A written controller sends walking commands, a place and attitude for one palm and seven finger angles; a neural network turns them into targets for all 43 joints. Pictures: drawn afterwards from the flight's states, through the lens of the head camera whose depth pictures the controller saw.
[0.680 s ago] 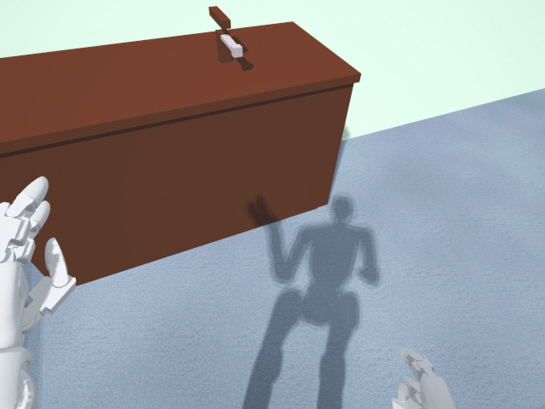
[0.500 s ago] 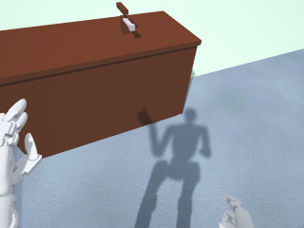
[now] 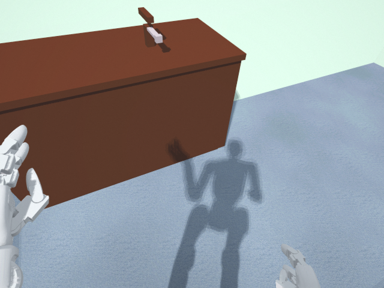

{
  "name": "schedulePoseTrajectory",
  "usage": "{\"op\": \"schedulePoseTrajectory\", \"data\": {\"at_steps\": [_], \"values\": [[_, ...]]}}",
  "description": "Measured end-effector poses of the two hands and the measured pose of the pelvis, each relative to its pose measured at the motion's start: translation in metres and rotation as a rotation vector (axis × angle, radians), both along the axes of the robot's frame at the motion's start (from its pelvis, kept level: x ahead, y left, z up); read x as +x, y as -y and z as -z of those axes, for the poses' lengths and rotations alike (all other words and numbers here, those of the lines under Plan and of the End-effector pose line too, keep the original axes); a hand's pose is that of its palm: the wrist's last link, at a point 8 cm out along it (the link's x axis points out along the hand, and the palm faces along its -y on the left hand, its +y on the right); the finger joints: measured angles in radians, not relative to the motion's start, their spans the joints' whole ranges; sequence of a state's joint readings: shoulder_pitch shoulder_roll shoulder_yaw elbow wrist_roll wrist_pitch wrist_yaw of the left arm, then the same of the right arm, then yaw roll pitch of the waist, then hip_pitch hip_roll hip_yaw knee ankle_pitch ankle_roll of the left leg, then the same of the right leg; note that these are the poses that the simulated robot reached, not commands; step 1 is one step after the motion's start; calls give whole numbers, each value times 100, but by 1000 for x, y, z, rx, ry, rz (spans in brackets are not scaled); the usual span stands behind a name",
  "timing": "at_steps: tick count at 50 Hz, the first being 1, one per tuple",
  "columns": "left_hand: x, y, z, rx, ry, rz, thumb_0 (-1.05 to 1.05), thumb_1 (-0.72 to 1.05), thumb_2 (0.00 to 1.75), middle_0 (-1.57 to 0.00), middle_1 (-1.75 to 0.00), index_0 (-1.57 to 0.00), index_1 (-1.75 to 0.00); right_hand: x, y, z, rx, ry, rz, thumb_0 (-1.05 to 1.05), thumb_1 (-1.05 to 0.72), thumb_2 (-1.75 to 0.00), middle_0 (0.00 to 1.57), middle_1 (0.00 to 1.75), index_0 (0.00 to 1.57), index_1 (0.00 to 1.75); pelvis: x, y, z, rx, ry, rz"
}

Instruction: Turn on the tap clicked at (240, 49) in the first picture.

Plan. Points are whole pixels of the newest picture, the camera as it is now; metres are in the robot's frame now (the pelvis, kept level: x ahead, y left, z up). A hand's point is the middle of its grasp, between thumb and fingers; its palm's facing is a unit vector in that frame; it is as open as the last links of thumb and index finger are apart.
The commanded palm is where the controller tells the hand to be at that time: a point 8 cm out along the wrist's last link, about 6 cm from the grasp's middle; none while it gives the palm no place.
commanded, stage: walk to a spot facing it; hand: left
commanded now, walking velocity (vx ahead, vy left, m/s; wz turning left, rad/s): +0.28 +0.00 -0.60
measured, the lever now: (158, 38) +1.02 +0.23 +0.07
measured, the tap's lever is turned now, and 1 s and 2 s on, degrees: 0 0 0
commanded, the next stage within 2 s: turn to face it in 1.24 s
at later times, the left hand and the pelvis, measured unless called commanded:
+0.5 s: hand (123, 130) +0.35 +0.17 +0.17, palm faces +0.24 -0.90 -0.37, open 7.4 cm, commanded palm +0.31 +0.21 +0.18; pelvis +0.09 -0.02 -0.01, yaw -15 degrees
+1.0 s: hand (224, 96) +0.48 -0.02 +0.17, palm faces -0.09 -0.87 -0.49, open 7.4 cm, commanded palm +0.46 +0.05 +0.18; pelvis +0.18 -0.11 -0.01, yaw -29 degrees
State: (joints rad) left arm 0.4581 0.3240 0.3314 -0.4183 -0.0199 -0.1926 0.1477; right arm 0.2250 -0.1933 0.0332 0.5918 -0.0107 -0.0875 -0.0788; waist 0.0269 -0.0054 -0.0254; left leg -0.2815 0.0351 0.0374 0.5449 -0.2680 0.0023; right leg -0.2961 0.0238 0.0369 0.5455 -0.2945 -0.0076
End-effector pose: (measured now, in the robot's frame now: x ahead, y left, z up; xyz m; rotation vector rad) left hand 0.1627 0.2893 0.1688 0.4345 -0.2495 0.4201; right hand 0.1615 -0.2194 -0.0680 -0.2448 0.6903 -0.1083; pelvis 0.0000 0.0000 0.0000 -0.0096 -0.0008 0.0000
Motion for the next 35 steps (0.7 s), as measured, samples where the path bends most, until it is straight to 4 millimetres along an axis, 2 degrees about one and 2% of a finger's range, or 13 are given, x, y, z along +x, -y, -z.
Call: {"op": "schedulePoseTrajectory", "data": {"at_steps": [4, 9, 13, 19, 23, 26, 29, 32, 35], "values": [[20, 12, 1, 8, 23, 14, 2, 90, 90, -21, -30, -21, -30, -1, 9, 8, 18, 11, 33, 1, -90, -90, 20, 30, 20, 30, 7, 9, 6, 7, 5, 33], [50, 47, -1, 38, 64, 99, 2, 90, 90, -21, -30, -21, -30, -3, 30, 26, 47, -6, 62, 1, -90, -90, 21, 30, 20, 30, 20, 26, 18, -4, 13, 63], [72, 67, -6, 22, 77, 169, 2, 89, 90, -21, -30, -21, -30, -9, 50, 28, 30, -81, 110, 1, -90, -90, 20, 30, 20, 30, 32, 30, 12, 1, 1, 93], [106, 70, -17, 74, 66, 231, 2, 89, 90, -21, -30, -21, -30, -12, 68, 15, -6, -135, 203, 1, -90, -90, 20, 30, 20, 30, 57, 28, 0, 23, -22, 161], [139, 67, -15, 68, 101, 262, 2, 89, 90, -21, -30, -21, -30, 0, 71, 13, -35, -105, 246, 1, -90, -90, 20, 30, 20, 30, 79, 20, 7, 17, -22, 217], [169, 73, -10, 63, 127, 301, 2, 89, 90, -21, -30, -21, -30, 12, 69, 13, -24, -55, 302, 1, -91, -90, 20, 29, 20, 30, 90, 18, 13, 40, -1, 280], [199, 93, -13, 58, 122, 362, 2, 89, 90, -21, -30, -21, -30, 21, 62, 11, 24, -19, 334, 1, -91, -90, 20, 29, 20, 30, 100, 22, 9, 29, 5, 324], [222, 124, -22, 69, 124, 443, 2, 90, 90, -21, -30, -21, -30, 24, 58, 9, 76, -13, 359, 1, -90, -90, 20, 29, 20, 30, 112, 31, 3, 7, 0, 372], [242, 155, -30, 117, 118, 514, 2, 90, 90, -21, -30, -21, -30, 24, 63, 13, 118, -26, 395, 1, -90, -90, 20, 30, 20, 30, 125, 45, -1, -10, -7, 413]]}}
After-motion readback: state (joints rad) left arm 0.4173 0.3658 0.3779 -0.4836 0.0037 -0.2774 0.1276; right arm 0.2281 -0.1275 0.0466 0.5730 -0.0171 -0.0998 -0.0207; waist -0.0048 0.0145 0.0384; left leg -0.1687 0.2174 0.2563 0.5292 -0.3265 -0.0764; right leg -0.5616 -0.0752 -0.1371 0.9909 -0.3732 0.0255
